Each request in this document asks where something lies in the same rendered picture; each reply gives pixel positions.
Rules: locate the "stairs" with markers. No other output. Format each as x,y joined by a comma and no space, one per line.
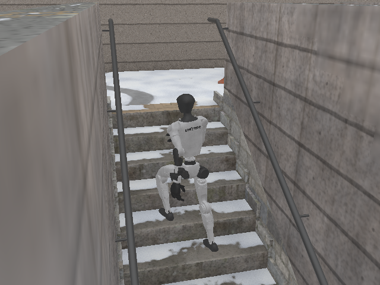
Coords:
172,252

